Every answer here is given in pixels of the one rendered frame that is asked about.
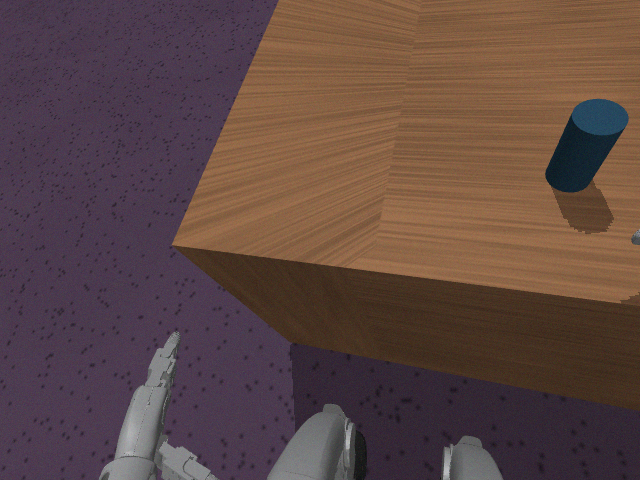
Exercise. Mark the left robot arm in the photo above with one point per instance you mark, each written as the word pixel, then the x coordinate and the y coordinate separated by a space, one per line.
pixel 130 468

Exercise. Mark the left robot hand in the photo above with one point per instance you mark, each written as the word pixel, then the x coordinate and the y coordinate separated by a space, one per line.
pixel 141 434

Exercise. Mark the can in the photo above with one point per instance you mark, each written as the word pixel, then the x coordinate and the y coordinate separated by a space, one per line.
pixel 592 130

